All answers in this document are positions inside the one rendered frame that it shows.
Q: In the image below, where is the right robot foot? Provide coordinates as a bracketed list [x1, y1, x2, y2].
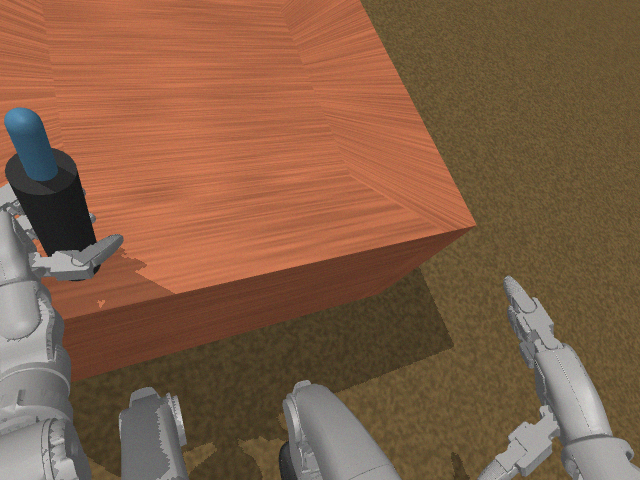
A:
[279, 441, 297, 480]

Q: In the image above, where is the right robot hand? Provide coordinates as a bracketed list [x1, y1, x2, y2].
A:
[477, 275, 613, 480]

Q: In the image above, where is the right robot arm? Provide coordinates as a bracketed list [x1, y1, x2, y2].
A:
[561, 435, 640, 480]

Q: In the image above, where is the left robot arm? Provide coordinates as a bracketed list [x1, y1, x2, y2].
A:
[0, 280, 92, 480]

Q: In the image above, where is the bottle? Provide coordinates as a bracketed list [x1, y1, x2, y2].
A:
[4, 107, 101, 281]

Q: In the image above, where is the left robot hand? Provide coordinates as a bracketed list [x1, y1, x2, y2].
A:
[0, 183, 124, 286]

